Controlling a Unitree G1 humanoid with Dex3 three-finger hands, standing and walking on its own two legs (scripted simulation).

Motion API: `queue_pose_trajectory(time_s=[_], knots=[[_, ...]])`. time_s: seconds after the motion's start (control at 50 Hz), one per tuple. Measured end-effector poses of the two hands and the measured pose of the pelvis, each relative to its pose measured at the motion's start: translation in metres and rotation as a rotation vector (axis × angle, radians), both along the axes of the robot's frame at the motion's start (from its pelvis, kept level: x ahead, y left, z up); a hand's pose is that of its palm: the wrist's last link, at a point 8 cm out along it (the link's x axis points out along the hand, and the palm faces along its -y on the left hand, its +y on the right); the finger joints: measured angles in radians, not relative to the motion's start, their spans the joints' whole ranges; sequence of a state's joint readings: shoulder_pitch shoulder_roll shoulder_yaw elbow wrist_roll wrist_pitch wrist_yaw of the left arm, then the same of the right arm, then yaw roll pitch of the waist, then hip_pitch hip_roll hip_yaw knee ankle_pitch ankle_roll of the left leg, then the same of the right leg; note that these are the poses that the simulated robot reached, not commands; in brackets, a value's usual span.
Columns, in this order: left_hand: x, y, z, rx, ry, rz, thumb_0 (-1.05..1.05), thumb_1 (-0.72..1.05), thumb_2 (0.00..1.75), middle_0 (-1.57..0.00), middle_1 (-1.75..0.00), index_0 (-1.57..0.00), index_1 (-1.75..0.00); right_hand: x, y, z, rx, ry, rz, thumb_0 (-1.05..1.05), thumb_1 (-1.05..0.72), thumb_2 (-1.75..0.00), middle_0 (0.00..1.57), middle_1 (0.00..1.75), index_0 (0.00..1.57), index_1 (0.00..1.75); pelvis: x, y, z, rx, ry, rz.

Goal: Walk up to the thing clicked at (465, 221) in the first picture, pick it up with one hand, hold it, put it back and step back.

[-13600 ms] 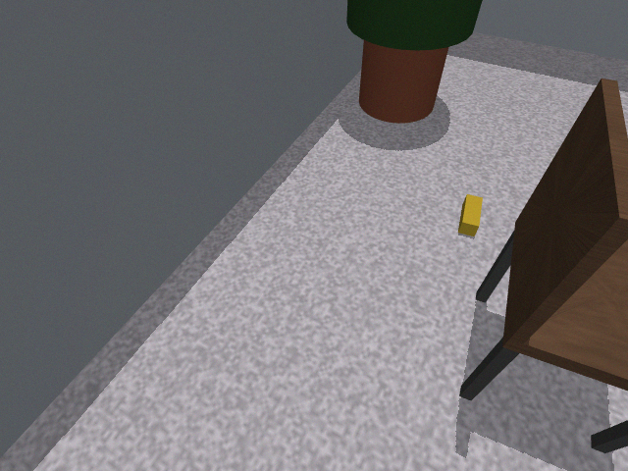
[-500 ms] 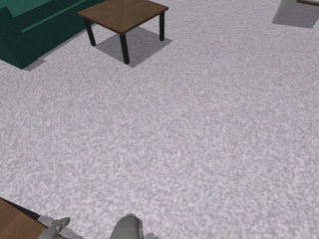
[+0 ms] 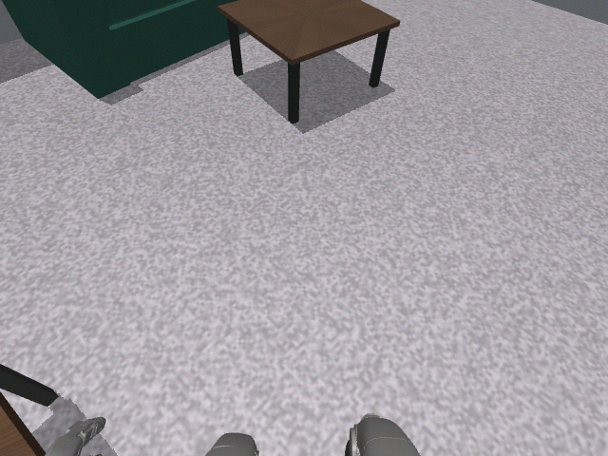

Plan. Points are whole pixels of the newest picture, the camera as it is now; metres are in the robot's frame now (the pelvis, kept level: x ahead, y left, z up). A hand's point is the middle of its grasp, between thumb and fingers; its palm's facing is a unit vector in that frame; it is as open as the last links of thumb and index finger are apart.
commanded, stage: walk up
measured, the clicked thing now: out of the picture +0.19 +1.36 -0.71
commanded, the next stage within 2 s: stand in 1.36 s
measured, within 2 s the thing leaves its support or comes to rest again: neither
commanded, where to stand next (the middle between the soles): +0.11 +0.00 m, yaw +15 degrees
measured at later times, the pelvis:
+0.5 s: pelvis +0.00 -0.03 +0.01, yaw +14 degrees
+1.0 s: pelvis +0.02 -0.01 +0.02, yaw +18 degrees
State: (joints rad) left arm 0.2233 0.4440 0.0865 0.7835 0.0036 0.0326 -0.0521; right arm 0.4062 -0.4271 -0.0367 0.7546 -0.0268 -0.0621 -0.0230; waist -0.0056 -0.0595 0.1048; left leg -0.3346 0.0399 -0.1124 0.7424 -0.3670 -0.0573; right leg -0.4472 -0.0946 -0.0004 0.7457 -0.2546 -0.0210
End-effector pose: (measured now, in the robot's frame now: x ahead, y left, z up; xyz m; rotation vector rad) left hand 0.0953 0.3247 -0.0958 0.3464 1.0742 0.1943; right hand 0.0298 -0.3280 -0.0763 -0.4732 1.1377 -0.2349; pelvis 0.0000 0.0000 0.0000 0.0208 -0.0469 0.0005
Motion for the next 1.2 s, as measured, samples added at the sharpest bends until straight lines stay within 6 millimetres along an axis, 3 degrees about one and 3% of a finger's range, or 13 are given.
queue_pose_trajectory(time_s=[0.08, 0.16, 0.22, 0.38, 0.54, 0.68, 0.84, 1.0, 1.2], knots=[[-0.021, -0.027, 0.005, 0.033, 0.022, 0.044, 0.01, 0.91, 0.9, -0.2, -0.3, -0.2, -0.3, 0.048, -0.028, -0.021, 0.008, -0.031, 0.031, 0.01, -0.9, -0.9, 0.21, 0.3, 0.21, 0.3, 0.0, -0.023, -0.006, -0.006, -0.009, 0.043], [-0.043, -0.046, 0.023, 0.039, 0.039, 0.105, 0.01, 0.9, 0.9, -0.2, -0.3, -0.21, -0.3, 0.083, -0.033, -0.02, 0.052, -0.047, 0.095, 0.01, -0.9, -0.9, 0.21, 0.3, 0.2, 0.3, 0.0, -0.034, 0.009, 0.018, 0.001, 0.078], [-0.057, -0.05, 0.034, 0.056, 0.04, 0.139, 0.01, 0.9, 0.9, -0.21, -0.3, -0.21, -0.3, 0.097, -0.033, -0.017, 0.082, -0.03, 0.138, 0.0, -0.9, -0.9, 0.21, 0.3, 0.2, 0.3, 0.003, -0.041, 0.015, 0.017, 0.016, 0.102], [-0.106, -0.036, 0.036, 0.096, 0.061, 0.249, 0.01, 0.9, 0.9, -0.21, -0.3, -0.21, -0.3, 0.112, -0.023, -0.017, 0.088, 0.077, 0.231, 0.0, -0.9, -0.9, 0.21, 0.3, 0.2, 0.3, 0.007, -0.048, 0.017, -0.003, 0.022, 0.196], [-0.142, -0.008, 0.006, 0.067, 0.126, 0.327, 0.01, 0.9, 0.9, -0.2, -0.3, -0.21, -0.3, 0.13, 0.005, -0.014, 0.051, 0.04, 0.266, 0.0, -0.9, -0.9, 0.21, 0.3, 0.2, 0.3, 0.004, -0.022, 0.003, 0.002, 0.014, 0.254], [-0.13, -0.011, 0.001, 0.01, 0.119, 0.354, 0.01, 0.9, 0.9, -0.2, -0.3, -0.21, -0.3, 0.135, 0.026, -0.006, 0.053, 0.038, 0.272, 0.0, -0.9, -0.9, 0.21, 0.3, 0.2, 0.3, 0.016, -0.01, 0.011, -0.019, 0.022, 0.303], [-0.116, -0.027, 0.001, -0.001, 0.107, 0.344, 0.01, 0.9, 0.9, -0.2, -0.3, -0.21, -0.3, 0.165, 0.048, -0.021, 0.11, 0.02, 0.289, 0.01, -0.9, -0.9, 0.21, 0.3, 0.2, 0.3, 0.021, -0.012, 0.012, -0.045, 0.009, 0.316], [-0.099, -0.023, 0.008, -0.019, 0.078, 0.338, 0.01, 0.9, 0.9, -0.2, -0.3, -0.21, -0.3, 0.178, 0.073, -0.018, 0.155, 0.01, 0.322, 0.0, -0.9, -0.9, 0.21, 0.3, 0.2, 0.3, 0.023, -0.007, 0.02, -0.036, 0.01, 0.321], [-0.087, -0.017, 0.013, -0.028, 0.062, 0.354, 0.01, 0.9, 0.9, -0.2, -0.3, -0.21, -0.3, 0.186, 0.073, -0.002, 0.139, 0.014, 0.318, 0.0, -0.9, -0.9, 0.21, 0.3, 0.2, 0.3, 0.027, -0.008, 0.03, -0.027, 0.001, 0.326]])
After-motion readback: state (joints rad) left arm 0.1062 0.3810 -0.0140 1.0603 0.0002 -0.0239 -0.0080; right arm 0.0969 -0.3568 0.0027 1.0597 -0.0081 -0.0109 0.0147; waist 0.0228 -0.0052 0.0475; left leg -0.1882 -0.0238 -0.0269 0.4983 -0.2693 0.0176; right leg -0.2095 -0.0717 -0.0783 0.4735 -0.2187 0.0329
